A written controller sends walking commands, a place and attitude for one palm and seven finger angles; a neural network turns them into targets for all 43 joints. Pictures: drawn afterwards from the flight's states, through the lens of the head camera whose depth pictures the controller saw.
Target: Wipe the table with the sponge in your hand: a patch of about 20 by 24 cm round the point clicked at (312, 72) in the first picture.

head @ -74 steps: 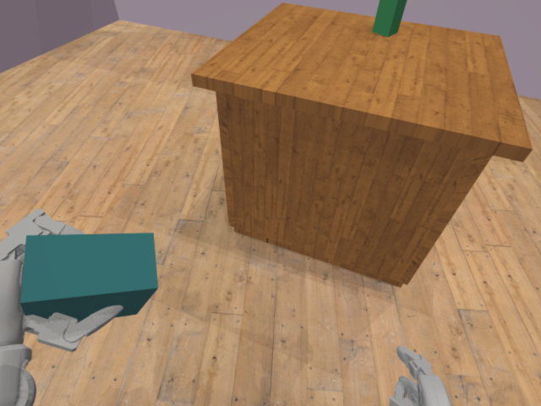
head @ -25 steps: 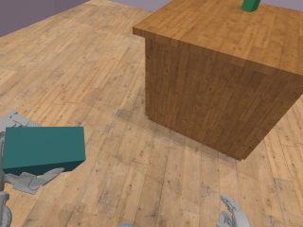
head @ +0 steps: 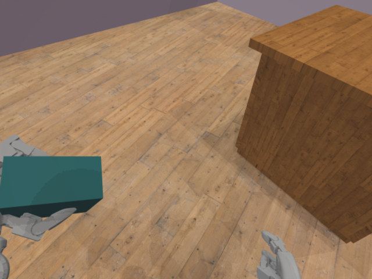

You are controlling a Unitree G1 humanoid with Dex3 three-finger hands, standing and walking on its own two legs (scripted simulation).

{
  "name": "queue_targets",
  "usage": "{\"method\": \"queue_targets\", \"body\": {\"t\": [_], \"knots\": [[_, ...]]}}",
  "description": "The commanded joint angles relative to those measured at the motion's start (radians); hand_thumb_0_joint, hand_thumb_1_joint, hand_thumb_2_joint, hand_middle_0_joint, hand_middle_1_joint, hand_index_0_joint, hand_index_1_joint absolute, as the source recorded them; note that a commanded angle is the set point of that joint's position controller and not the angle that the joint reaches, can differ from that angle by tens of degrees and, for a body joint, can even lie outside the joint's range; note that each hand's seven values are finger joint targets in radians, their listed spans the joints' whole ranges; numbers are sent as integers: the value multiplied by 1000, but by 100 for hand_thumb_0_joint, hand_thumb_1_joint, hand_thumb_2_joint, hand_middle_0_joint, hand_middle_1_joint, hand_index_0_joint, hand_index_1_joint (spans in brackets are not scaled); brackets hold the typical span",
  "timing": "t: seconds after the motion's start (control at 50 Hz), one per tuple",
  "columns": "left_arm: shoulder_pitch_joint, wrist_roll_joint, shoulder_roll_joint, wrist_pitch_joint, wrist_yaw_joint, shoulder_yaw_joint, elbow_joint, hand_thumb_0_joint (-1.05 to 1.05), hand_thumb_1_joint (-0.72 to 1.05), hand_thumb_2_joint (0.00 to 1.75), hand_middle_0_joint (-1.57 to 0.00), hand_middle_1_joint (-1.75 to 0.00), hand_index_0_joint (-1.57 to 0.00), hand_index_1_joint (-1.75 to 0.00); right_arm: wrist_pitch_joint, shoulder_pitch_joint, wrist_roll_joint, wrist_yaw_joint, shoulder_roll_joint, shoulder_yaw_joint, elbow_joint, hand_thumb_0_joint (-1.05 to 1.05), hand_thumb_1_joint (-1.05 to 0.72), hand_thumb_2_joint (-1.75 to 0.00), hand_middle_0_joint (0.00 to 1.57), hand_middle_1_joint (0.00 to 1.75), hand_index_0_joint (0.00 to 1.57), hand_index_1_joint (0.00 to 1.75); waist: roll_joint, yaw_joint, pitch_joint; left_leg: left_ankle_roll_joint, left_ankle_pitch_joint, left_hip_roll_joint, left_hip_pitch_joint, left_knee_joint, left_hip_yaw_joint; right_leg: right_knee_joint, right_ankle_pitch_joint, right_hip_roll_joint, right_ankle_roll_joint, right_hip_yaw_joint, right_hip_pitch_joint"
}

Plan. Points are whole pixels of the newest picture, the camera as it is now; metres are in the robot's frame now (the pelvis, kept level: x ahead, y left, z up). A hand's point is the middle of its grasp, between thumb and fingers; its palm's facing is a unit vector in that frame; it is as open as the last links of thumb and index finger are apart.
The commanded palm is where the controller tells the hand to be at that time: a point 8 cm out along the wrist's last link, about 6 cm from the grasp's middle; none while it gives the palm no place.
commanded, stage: walk around to get in front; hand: left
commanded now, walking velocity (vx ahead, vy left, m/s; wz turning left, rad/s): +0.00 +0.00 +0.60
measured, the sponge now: (66, 188) +0.21 +0.21 +0.16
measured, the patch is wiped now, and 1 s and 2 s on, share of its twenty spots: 0.00 0.00 0.00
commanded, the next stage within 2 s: none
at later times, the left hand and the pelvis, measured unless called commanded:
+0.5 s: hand out of the picture +0.05 +0.27 +0.18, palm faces +0.60 -0.67 -0.44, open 10.0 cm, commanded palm -0.02 +0.30 +0.19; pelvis -0.08 -0.02 +0.00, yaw +19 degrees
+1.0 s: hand out of the picture -0.11 +0.22 +0.19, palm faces +0.82 -0.42 -0.39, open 10.0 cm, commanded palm -0.18 +0.22 +0.19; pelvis -0.14 -0.10 +0.01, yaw +37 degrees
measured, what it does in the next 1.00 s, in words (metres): walks backwards, turning left: right foot, then left foot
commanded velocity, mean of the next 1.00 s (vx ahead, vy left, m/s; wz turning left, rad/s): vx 0.09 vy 0.00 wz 0.60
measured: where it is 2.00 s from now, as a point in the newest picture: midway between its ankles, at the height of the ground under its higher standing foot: outside the picture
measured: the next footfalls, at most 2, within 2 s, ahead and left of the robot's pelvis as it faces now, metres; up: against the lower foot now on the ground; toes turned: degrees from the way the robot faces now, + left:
right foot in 0.02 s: +0.03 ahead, -0.11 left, +0.00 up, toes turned -1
left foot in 0.34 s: -0.05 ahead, +0.14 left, +0.00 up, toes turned +19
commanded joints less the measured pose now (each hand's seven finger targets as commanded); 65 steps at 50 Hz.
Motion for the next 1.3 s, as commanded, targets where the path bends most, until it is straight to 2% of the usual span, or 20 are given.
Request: {"method": "queue_targets", "body": {"t": [0.0, 0.02, 0.08, 0.22, 0.28, 0.3, 0.32, 0.34, 0.44, 0.6, 0.62, 0.64, 0.66, 0.74, 0.94, 1.0, 1.04, 1.06, 1.16, 1.28], "knots": [[-119, 17, 186, -16, 29, 108, -138, 0, 10, 130, -120, -160, -120, -160, -4, -92, 0, -17, -125, -63, -145, 0, -90, -90, 20, 30, 20, 30, -186, -1, -58, 2, -391, -49, -216, 277, 91, -520, -77, -369, -184, 431, 126], [-206, 7, 179, -15, 39, 89, -176, 0, 10, 130, -120, -160, -120, -160, -8, -100, -8, -19, -154, -68, -136, 0, -90, -90, 20, 30, 20, 30, -230, 1, -48, -17, -362, -42, -234, 539, 115, -518, 49, -470, -211, 500, 50], [-156, 19, 145, -34, 28, 73, -115, 0, 10, 130, -120, -160, -120, -160, -3, -103, -7, -29, -145, -59, -119, 0, -90, -90, 20, 30, 20, 30, -164, -23, -37, -38, -267, 18, -171, 681, 136, -389, 398, -350, -171, 146, 20], [-97, 22, 153, -63, 55, 113, -149, 0, 10, 130, -120, -160, -120, -160, -2, -102, -24, -60, -131, -57, -151, 0, -90, -90, 20, 30, 20, 30, -186, 19, -101, 4, -326, 29, 19, 175, 255, -284, 577, -360, -164, 33, 117], [-107, 10, 146, -67, 62, 110, -207, 0, 10, 130, -120, -160, -120, -160, 8, -47, -20, -54, -146, -72, -152, 0, -90, -90, 20, 30, 20, 30, -124, -34, -178, 14, -148, -7, 186, -95, 275, -76, 646, -326, -88, -12, 116], [-98, 2, 137, -73, 60, 91, -244, 0, 10, 130, -120, -160, -120, -160, 4, -37, -13, -55, -167, -82, -159, 0, -90, -90, 20, 30, 20, 30, 15, -47, -216, 49, 39, 74, 294, -141, 186, 117, 600, -267, -38, -68, 47], [-102, -8, 151, -88, 57, 96, -294, 0, 10, 130, -120, -160, -120, -160, -9, -64, -8, -46, -201, -87, -177, 0, -90, -90, 20, 30, 20, 30, 271, -35, -201, 157, 528, 295, 414, -157, -114, 326, 148, -127, 33, -93, -203], [-50, 4, 148, -104, 42, 111, -230, 0, 10, 130, -120, -160, -120, -160, -19, -32, -10, -29, -183, -83, -157, 0, -90, -90, 20, 30, 20, 30, 314, -20, -171, 254, 728, 411, 410, -140, -287, 425, -175, -97, 30, -14, -329], [1, 17, 123, -97, 17, 101, -272, 0, 10, 130, -120, -160, -120, -160, -48, -46, 15, 7, -191, -101, -124, 0, -90, -90, 20, 30, 20, 30, 241, -27, -131, 182, 350, 236, 217, -127, -60, 315, 25, -66, 37, -8, -216], [-81, -4, 127, -47, 9, 110, -119, 0, 10, 130, -120, -160, -120, -160, -39, -82, 14, -14, -169, -70, -127, 0, -90, -90, 20, 30, 20, 30, 151, 0, -85, 137, -131, 176, -38, -111, -73, -176, 140, -12, 25, -35, 144], [-124, 5, 123, -43, 8, 91, -112, 0, 10, 130, -120, -160, -120, -160, -30, -95, 19, -14, -147, -61, -134, 0, -90, -90, 20, 30, 20, 30, 34, 2, -78, 91, -280, 114, -103, 23, -23, -339, 164, -119, -18, 61, 183], [-151, 23, 189, -29, 21, 121, -96, 0, 10, 130, -120, -160, -120, -160, -19, -97, 16, -15, -124, -59, -146, 0, -90, -90, 20, 30, 20, 30, -276, -5, -69, 12, -416, -29, -229, 346, 130, -469, 106, -386, -133, 418, 171], [-197, 3, 189, -23, 33, 117, -94, 0, 10, 130, -120, -160, -120, -160, -27, -87, 6, -21, -167, -80, -135, 0, -90, -90, 20, 30, 20, 30, -307, 3, -76, -5, -402, -30, -188, 617, 101, -501, 78, -484, -169, 488, 33], [-167, 17, 154, -41, 19, 77, -104, 0, 10, 130, -120, -160, -120, -160, 8, -136, -3, -30, -150, -62, -119, 0, -90, -90, 20, 30, 20, 30, -158, -23, -30, -39, -232, 24, -161, 788, 143, -461, 109, -354, -137, 130, -33], [-87, 7, 143, -68, 64, 107, -147, 0, 10, 130, -120, -160, -120, -160, -24, -85, -24, -54, -154, -72, -145, 0, -90, -90, 20, 30, 20, 30, -190, 26, -123, 32, -393, 44, -5, 142, 300, -443, -77, -403, -180, 112, 122], [-126, -7, 111, -70, 69, 77, -200, 0, 10, 130, -120, -160, -120, -160, -34, -28, -17, -58, -163, -75, -149, 0, -90, -90, 20, 30, 20, 30, -57, -32, -165, 70, -316, 14, 222, -130, 297, -178, -26, -334, -106, 18, 33], [-201, 1, 90, -112, 62, 47, -270, 0, 10, 130, -120, -160, -120, -160, -56, -38, -16, -46, -206, -78, -153, 0, -90, -90, 20, 30, 20, 30, 391, -44, -72, 252, -194, 368, 434, -297, -288, 388, -124, -88, 11, -137, -449], [-236, 39, 150, -140, 54, 97, -254, 0, 10, 130, -120, -160, -120, -160, -67, -33, -10, -34, -181, -79, -113, 0, -90, -90, 20, 30, 20, 30, 333, -46, -42, 326, -156, 460, 401, -310, -451, 523, -97, -140, -4, -6, -572], [-168, 42, 94, -124, 24, 55, -194, 0, 10, 130, -120, -160, -120, -160, -72, -61, 12, -16, -176, -88, -83, 0, -90, -90, 20, 30, 20, 30, 253, -18, 34, 227, -346, 244, 102, -284, -52, 369, 106, -130, 15, -54, -314], [-225, 35, 93, -107, 15, 48, -84, 0, 10, 130, -120, -160, -120, -160, -72, -78, -8, -26, -173, -70, -48, 0, -90, -90, 20, 30, 20, 30, 209, -2, 15, 185, -397, 211, 20, -182, 5, -47, 81, -35, 21, -151, 33]]}}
